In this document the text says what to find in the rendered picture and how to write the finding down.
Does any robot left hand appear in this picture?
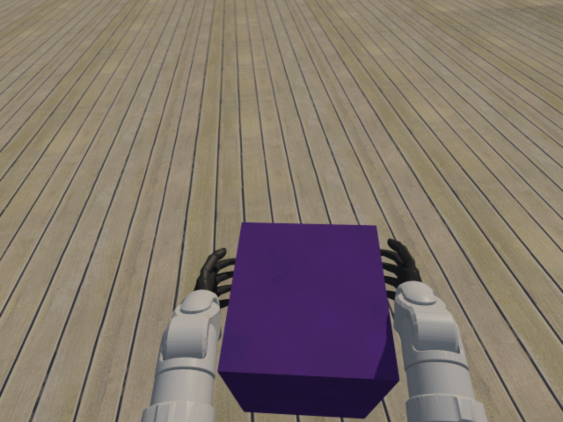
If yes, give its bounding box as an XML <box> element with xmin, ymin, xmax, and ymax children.
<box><xmin>194</xmin><ymin>248</ymin><xmax>236</xmax><ymax>309</ymax></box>

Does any carton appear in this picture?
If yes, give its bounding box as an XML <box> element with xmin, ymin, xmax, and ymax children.
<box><xmin>217</xmin><ymin>222</ymin><xmax>399</xmax><ymax>418</ymax></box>

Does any robot right forearm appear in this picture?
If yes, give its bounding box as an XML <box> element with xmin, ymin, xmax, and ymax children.
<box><xmin>393</xmin><ymin>281</ymin><xmax>488</xmax><ymax>422</ymax></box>

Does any robot right hand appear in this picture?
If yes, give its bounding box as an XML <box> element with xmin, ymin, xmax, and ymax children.
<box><xmin>380</xmin><ymin>238</ymin><xmax>422</xmax><ymax>300</ymax></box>

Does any robot left forearm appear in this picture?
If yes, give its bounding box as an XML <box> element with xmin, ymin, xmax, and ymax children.
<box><xmin>141</xmin><ymin>290</ymin><xmax>222</xmax><ymax>422</ymax></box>

